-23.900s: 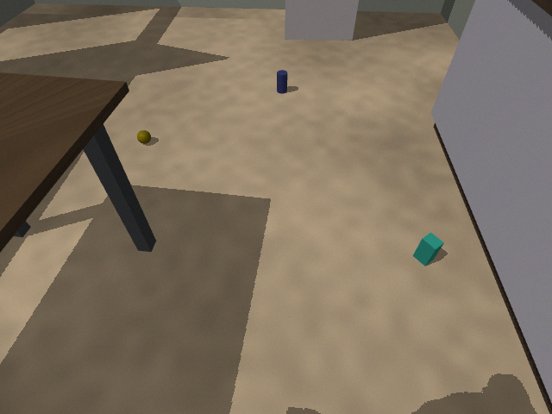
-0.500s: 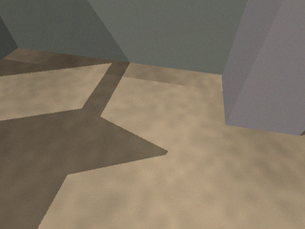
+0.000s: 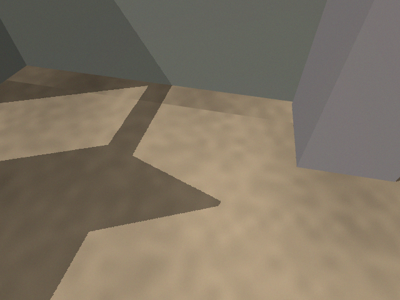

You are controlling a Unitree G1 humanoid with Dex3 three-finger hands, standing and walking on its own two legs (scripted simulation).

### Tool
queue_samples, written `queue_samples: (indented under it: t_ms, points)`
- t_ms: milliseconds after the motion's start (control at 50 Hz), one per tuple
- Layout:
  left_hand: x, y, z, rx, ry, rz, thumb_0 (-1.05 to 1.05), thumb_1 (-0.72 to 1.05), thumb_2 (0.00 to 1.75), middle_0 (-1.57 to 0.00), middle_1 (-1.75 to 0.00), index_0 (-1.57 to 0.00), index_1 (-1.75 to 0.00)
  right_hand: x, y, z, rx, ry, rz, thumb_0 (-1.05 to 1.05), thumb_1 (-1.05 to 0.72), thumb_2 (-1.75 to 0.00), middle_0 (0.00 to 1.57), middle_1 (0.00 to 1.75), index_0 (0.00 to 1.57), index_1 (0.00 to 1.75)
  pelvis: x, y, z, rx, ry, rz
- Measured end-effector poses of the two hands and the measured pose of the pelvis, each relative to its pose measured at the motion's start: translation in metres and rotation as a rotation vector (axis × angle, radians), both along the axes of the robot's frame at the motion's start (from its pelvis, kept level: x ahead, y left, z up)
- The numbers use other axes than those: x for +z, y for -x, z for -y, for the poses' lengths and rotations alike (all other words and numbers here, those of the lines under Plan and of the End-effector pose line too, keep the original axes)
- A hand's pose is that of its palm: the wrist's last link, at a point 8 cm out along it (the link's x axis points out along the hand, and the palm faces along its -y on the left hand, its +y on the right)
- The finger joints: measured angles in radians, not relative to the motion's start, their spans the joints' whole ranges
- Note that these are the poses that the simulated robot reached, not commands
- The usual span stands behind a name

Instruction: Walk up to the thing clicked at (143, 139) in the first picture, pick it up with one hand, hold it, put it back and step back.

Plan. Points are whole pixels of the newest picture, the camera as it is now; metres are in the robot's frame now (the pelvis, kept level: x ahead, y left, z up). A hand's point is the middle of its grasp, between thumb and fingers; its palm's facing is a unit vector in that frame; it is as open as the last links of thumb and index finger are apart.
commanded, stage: walk up
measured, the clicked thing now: out of the picture -0.23 +0.46 -0.74
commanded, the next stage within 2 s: none
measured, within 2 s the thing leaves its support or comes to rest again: neither
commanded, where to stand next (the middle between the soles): +1.17 -0.07 m, yaw -3 degrees
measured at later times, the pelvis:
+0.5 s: pelvis +0.16 -0.06 +0.00, yaw -1 degrees
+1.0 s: pelvis +0.42 -0.04 +0.00, yaw -3 degrees
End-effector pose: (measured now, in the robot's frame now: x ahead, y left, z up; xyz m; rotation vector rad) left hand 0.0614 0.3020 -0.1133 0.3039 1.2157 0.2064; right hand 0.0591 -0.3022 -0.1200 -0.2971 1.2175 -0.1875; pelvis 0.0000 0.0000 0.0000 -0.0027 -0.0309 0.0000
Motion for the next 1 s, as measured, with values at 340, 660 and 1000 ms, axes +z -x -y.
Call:
queue_samples:
  t_ms: [340,660,1000]
  points:
    - [0.025,-0.101,0.027,-0.048,-0.089,0.102,0.0,0.9,0.9,-0.21,-0.3,-0.21,-0.3,-0.012,-0.054,0.081,-0.059,0.018,-0.034,0.01,-0.91,-0.9,0.2,0.3,0.2,0.3,-0.01,-0.094,0.052,-0.038,-0.006,0.027]
    - [-0.016,-0.208,0.02,0.009,-0.031,0.003,0.0,0.9,0.9,-0.21,-0.31,-0.21,-0.3,0.0,-0.288,0.05,0.092,0.017,0.098,0.01,-0.91,-0.9,0.2,0.3,0.2,0.3,-0.024,-0.256,0.04,-0.01,0.034,0.013]
    - [0.009,-0.435,0.026,-0.139,-0.011,0.053,0.0,0.9,0.9,-0.21,-0.3,-0.21,-0.3,0.025,-0.396,0.059,-0.018,0.039,0.132,0.01,-0.9,-0.9,0.21,0.3,0.21,0.3,-0.004,-0.42,0.041,-0.059,-0.018,0.012]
